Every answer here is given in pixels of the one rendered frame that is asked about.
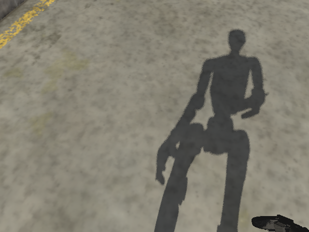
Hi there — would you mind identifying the right robot hand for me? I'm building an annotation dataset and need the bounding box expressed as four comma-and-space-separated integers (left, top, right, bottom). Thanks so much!
251, 215, 309, 232

